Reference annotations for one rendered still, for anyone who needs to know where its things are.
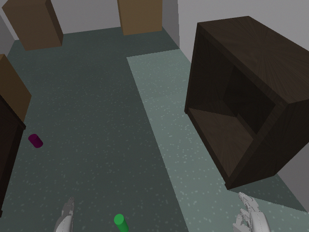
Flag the right robot hand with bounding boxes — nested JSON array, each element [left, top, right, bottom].
[[233, 192, 271, 232]]

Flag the left robot hand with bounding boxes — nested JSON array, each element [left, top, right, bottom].
[[54, 197, 75, 232]]

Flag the bookshelf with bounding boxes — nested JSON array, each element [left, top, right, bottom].
[[184, 16, 309, 190], [0, 95, 26, 217]]

